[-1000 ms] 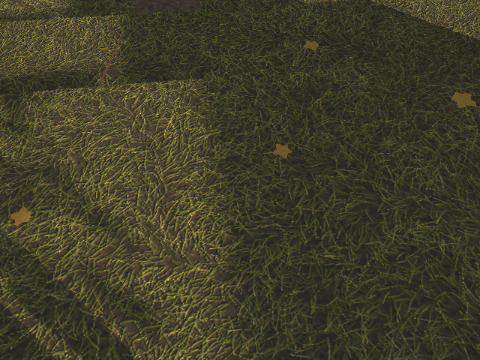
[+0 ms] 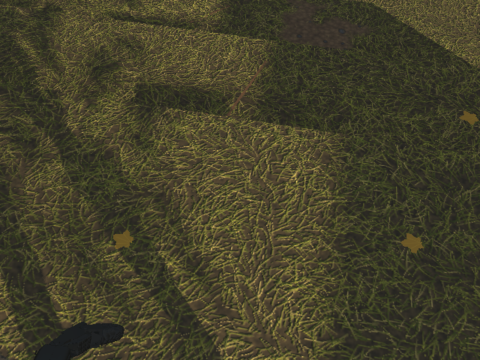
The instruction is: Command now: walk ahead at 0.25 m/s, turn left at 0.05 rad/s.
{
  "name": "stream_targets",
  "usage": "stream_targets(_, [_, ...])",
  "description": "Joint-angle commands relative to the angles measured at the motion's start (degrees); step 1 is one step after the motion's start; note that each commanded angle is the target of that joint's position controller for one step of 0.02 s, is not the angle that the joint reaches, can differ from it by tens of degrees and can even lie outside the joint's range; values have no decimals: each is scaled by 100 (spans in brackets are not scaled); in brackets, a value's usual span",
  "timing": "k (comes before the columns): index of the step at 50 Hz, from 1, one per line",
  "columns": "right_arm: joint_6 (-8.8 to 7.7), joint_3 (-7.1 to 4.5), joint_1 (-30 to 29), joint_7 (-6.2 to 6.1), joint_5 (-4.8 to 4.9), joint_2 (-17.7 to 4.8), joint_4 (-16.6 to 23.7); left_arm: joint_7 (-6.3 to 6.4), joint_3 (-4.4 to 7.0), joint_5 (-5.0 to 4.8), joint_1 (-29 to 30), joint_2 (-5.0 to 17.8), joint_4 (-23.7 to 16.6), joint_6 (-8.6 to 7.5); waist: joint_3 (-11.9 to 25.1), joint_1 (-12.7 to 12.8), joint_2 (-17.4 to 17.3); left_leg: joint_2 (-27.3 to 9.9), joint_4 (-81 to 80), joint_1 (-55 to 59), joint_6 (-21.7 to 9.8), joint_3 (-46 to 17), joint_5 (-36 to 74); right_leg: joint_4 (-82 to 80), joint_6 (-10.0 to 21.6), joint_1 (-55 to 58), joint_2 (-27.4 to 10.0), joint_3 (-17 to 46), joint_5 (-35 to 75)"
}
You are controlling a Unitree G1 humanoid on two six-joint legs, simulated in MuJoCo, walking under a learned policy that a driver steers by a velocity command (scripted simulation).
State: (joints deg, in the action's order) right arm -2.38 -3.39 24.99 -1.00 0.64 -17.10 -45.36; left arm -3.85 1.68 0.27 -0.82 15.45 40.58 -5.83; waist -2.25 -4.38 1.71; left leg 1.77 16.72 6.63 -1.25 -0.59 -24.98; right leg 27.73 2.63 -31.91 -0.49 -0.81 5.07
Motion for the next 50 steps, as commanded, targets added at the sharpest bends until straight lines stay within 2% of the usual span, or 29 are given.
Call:
stream_targets(1, [-17, -141, -239, -59, -94, -739, 437, 137, 395, 128, -1597, 1211, 95, -50, 1416, 1079, -384, -708, 2667, -1318, -112, -192, 4674, 242, 536, 3254, -408, 333, 2069])
stream_targets(2, [-56, 69, 819, 7, -167, -50, 408, 175, 406, 252, -1862, 1556, 122, 1, 2489, 614, 1185, 192, 5247, -3247, 346, -195, -112, 581, 1747, 5434, -2223, 2512, 3794])
stream_targets(3, [-72, 18, 1075, 36, -16, -426, 105, 143, 338, 64, -2064, 1126, 190, 56, 3387, 850, 1100, 463, 6206, -3542, 440, -1129, -1510, 69, 2151, 5663, -2438, 3592, 3147])
stream_targets(4, [-41, -116, 388, 42, 153, -881, 229, 149, 300, -34, -1548, 995, 96, 112, 2501, 887, 638, 77, 6287, -3905, 408, -1085, -1260, -221, 1837, 4853, -2139, 2776, 2163])
stream_targets(5, [6, -100, -184, -6, 120, -876, 405, 179, 234, -54, -1079, 790, 63, 145, 1700, 773, 260, -219, 5903, -4037, 398, -753, -880, -438, 1520, 3969, -1822, 2209, 1503])
stream_targets(6, [83, -96, -498, -60, 23, -792, 447, 202, 139, -24, -727, 545, 57, 163, 1115, 631, 11, -423, 5461, -3918, 430, -597, -618, -662, 1377, 3051, -1591, 1817, 1338])
stream_targets(7, [186, -108, -465, -96, -35, -725, 457, 216, 111, 44, -533, 475, 82, 168, 893, 420, 106, -588, 4996, -3432, 433, -568, -377, -883, 1263, 2302, -1421, 1542, 1087])
stream_targets(9, [333, -21, -128, -138, -59, -341, 340, 206, 126, 140, -227, 506, 161, 176, 718, 142, 407, -585, 3979, -2542, 488, -352, -279, -1181, 1181, 1331, -1164, 1054, 906])
stream_targets(11, [355, 54, -190, -174, -115, -181, 326, 223, 156, 153, -156, 593, 252, 172, 812, 157, 515, -585, 3081, -2116, 494, -250, -30, -1211, 1209, 1162, -1112, 823, 1025])
stream_targets(13, [382, 28, -278, -157, -98, -296, 272, 257, 187, 100, -188, 697, 337, 236, 994, 220, 456, -562, 2503, -1752, 431, -189, 845, -1285, 1146, 1181, -1143, 835, -3])
stream_targets(15, [422, 5, -400, -122, -134, -312, 226, 278, 162, 46, -67, 687, 385, 333, 818, 171, 364, -463, 1912, -1303, 316, -63, 1515, -1364, 908, 813, -1004, 819, -2001])
stream_targets(17, [427, -7, -650, -115, -255, -321, 310, 276, 46, 57, -96, 420, 478, 388, 445, 162, 311, -501, 1436, -1087, 150, -139, 1443, -1330, 455, 425, -744, 827, -3535])
stream_targets(18, [408, -11, -809, -139, -272, -453, 434, 273, -6, 87, -264, 312, 560, 408, 193, 234, 57, -809, 852, -1270, 12, -517, 1380, -1096, 169, 419, -531, 727, -3843])
stream_targets(19, [395, -99, -1121, -175, -217, -899, 480, 294, 30, 84, -627, 377, 594, 435, -54, 643, -650, -972, 589, -2056, -195, -787, 335, -828, -61, 720, -130, 351, -3513])
stream_targets(20, [346, -70, -1238, -153, -218, -683, 428, 339, 31, 88, -596, 397, 653, 464, -108, 622, -965, -843, 298, -2788, -212, -758, -683, -532, -184, 1431, -29, 136, -2938])
stream_targets(21, [278, 7, -1323, -130, -252, -414, 415, 376, 39, 79, -576, 416, 675, 484, -151, 633, -1040, -769, 159, -3009, -102, -720, -803, -342, -206, 1742, -18, 105, -2538])
stream_targets(23, [155, 53, -1423, -88, -235, -270, 362, 430, 40, 95, -711, 401, 806, 517, -40, 681, -1033, -692, 286, -2886, 77, -617, -62, -267, -151, 1960, -83, 114, -2041])
stream_targets(24, [110, 61, -1336, -83, -204, -252, 333, 430, 48, 99, -747, 446, 868, 515, 42, 629, -821, -653, 428, -2661, 113, -548, 399, -293, -105, 1901, -126, 168, -1916])
stream_targets(26, [69, 39, -1146, -88, -147, -350, 233, 415, 39, 68, -680, 408, 954, 481, 237, 532, -502, -612, 718, -2201, 110, -458, 1261, -292, -69, 1832, -153, 195, -1587])
stream_targets(29, [72, 38, -1085, -103, -128, -354, 143, 404, 42, 18, -601, 414, 1099, 460, 442, 460, -323, -571, 928, -1866, 46, -368, 2109, -218, -100, 1935, -179, 202, -983])
stream_targets(32, [100, 44, -1102, -97, -116, -330, 41, 425, 50, -9, -600, 436, 1268, 501, 487, 459, -217, -539, 964, -1752, 18, -317, 2500, -162, -114, 2069, -184, 197, -656])
stream_targets(40, [149, 43, -1204, -81, -101, -294, -304, 516, 76, -31, -573, 520, 1643, 619, 411, 498, -182, -469, 865, -1658, 7, -213, 2791, -170, -129, 2302, -208, 210, -372])
stream_targets(50, [185, 57, -1267, -112, -102, -287, -759, 570, 89, -27, -512, 532, 1948, 656, 266, 506, -223, -406, 689, -1674, 36, -126, 2401, -291, -145, 2326, -195, 190, -611])
